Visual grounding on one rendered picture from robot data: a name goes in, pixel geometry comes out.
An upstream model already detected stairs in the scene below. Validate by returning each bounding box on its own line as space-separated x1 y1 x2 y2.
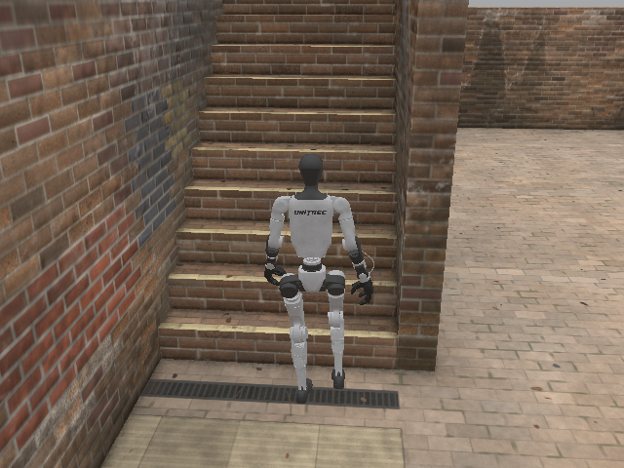
158 0 398 370

